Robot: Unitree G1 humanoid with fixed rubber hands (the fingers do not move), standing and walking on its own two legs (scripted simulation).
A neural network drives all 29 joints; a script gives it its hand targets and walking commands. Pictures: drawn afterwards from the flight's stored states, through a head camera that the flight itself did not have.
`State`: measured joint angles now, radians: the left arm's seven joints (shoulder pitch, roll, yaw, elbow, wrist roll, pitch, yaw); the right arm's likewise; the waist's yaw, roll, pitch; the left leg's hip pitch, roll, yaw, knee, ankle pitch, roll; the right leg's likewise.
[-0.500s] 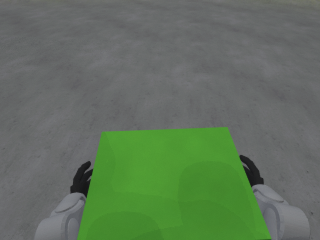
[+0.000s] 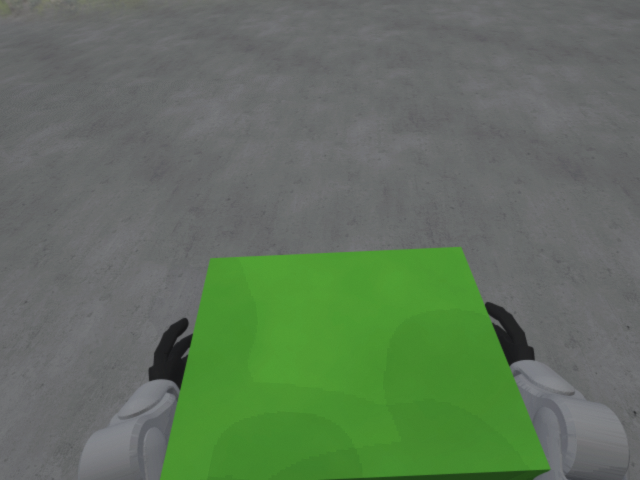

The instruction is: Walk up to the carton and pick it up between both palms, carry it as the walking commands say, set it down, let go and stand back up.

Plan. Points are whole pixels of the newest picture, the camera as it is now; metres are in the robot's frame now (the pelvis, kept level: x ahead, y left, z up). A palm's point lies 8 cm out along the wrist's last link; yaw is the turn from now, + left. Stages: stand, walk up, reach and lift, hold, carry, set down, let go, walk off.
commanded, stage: carry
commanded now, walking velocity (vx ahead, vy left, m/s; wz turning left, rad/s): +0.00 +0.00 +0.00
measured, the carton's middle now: (341, 406) +0.23 +0.00 +0.02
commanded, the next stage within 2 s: none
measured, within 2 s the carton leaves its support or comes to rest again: neither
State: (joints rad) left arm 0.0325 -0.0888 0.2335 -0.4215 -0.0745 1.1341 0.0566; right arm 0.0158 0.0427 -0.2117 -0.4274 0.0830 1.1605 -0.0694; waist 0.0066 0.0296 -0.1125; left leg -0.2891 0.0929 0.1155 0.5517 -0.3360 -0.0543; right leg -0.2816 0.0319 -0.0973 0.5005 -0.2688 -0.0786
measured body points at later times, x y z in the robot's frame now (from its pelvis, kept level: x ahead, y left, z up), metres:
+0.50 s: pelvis +0.00 +0.01 +0.00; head -0.02 +0.01 +0.45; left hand +0.25 +0.19 +0.08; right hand +0.24 -0.18 +0.08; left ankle -0.01 +0.13 -0.74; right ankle +0.00 -0.06 -0.74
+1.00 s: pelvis +0.00 +0.04 +0.00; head -0.02 +0.04 +0.45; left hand +0.26 +0.22 +0.08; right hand +0.25 -0.16 +0.08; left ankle -0.01 +0.13 -0.74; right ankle +0.00 -0.06 -0.74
